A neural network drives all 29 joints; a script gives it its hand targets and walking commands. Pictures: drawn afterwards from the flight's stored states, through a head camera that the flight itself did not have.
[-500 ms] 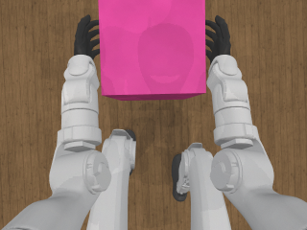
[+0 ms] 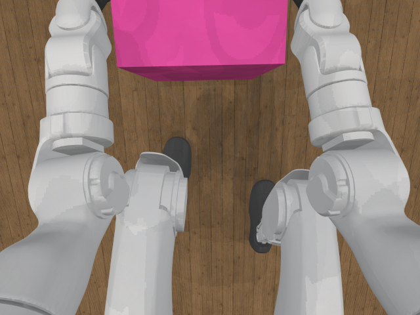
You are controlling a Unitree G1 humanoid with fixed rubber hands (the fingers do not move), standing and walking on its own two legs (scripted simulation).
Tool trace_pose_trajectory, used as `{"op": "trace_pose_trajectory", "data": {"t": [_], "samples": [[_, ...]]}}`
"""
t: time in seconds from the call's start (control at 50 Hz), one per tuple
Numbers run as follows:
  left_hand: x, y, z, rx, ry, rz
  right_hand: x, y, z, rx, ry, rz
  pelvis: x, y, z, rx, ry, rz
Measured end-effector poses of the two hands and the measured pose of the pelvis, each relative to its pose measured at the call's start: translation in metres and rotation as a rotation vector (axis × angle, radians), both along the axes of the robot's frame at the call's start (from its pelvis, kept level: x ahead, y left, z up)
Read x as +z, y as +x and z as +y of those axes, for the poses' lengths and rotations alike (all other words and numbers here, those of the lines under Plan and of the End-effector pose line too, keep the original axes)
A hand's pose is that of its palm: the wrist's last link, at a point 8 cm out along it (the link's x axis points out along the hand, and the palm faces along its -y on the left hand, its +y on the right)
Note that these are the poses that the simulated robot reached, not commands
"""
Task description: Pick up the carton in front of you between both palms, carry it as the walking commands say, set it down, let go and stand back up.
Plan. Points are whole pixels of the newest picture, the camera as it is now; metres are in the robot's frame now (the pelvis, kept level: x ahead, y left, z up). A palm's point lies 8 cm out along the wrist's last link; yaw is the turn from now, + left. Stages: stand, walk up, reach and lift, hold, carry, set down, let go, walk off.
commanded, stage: set down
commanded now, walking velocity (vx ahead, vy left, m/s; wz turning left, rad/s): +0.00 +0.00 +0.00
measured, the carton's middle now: (201, 10) +0.53 +0.12 -0.23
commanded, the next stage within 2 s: none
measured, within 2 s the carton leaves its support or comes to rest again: rests again in 0.74 s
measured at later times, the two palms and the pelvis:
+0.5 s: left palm (95, 3) +0.51 +0.27 -0.19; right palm (300, 8) +0.56 -0.03 -0.21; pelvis +0.00 +0.00 -0.03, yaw -1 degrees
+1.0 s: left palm (93, 8) +0.50 +0.28 -0.21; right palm (296, 11) +0.55 -0.03 -0.22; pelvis -0.01 +0.00 -0.04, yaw +0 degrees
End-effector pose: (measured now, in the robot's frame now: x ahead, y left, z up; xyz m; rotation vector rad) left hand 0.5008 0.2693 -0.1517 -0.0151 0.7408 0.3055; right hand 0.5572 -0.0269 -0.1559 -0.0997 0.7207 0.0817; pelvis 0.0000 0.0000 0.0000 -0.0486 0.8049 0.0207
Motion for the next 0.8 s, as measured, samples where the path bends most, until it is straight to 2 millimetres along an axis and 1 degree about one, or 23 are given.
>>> {"op": "trace_pose_trajectory", "data": {"t": [0.1,0.2,0.3,0.42,0.56,0.8], "samples": [[-0.017,0.006,0.010,0.005,0.006,0.005,-0.024,0.005,0.009,0.028,0.009,0.005,-0.014,0.002,-0.002,0.000,0.007,-0.024],[-0.026,0.010,0.012,-0.008,0.005,0.012,-0.037,0.006,0.009,0.033,0.015,0.012,-0.023,0.004,-0.002,-0.008,0.011,-0.054],[-0.029,0.011,0.006,-0.021,-0.011,0.017,-0.041,0.006,0.002,0.028,0.010,0.018,-0.028,0.004,-0.002,-0.016,0.014,-0.067],[-0.034,0.008,0.003,-0.036,-0.020,0.031,-0.044,0.003,-0.002,0.037,0.008,0.033,-0.032,0.000,-0.004,-0.027,0.018,-0.080],[-0.043,0.003,0.006,-0.043,-0.011,0.048,-0.054,-0.002,-0.001,0.057,0.022,0.045,-0.035,-0.006,-0.004,-0.036,0.025,-0.097],[-0.052,0.002,0.014,-0.034,-0.015,0.043,-0.058,-0.002,0.002,0.092,0.070,0.015,-0.042,-0.012,-0.002,-0.041,0.033,-0.133]]}}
